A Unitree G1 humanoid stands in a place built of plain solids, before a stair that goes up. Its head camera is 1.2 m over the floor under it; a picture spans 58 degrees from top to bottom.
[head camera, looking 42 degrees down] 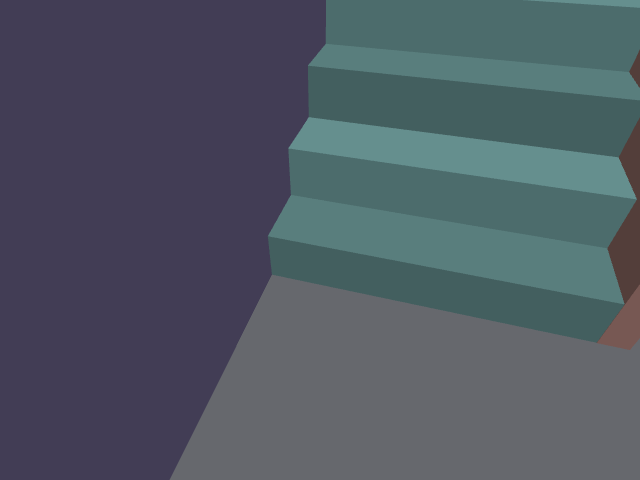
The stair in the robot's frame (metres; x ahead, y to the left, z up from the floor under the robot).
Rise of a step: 0.21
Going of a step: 0.25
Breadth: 1.13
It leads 16 degrees to the right of straight ahead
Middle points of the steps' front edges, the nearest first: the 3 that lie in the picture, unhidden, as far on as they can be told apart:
0.98 -0.36 0.20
1.23 -0.43 0.40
1.47 -0.50 0.61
